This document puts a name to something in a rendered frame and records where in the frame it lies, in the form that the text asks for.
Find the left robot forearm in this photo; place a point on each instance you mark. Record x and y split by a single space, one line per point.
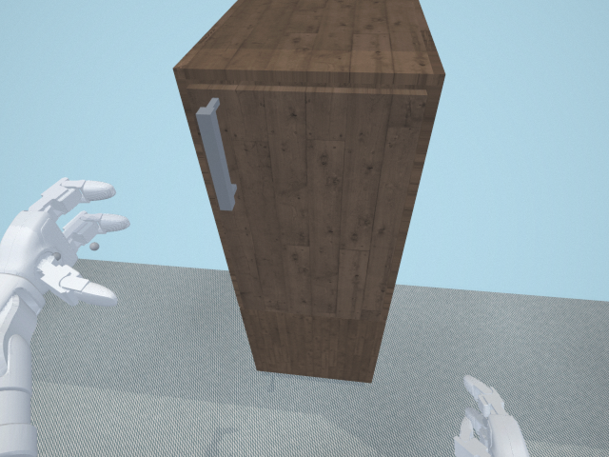
20 304

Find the left robot hand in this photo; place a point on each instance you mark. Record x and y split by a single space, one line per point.
33 236

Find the right robot hand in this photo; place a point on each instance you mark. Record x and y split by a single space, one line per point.
500 434

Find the cupboard door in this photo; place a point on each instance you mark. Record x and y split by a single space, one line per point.
322 175

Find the handle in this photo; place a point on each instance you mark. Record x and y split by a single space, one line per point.
215 154

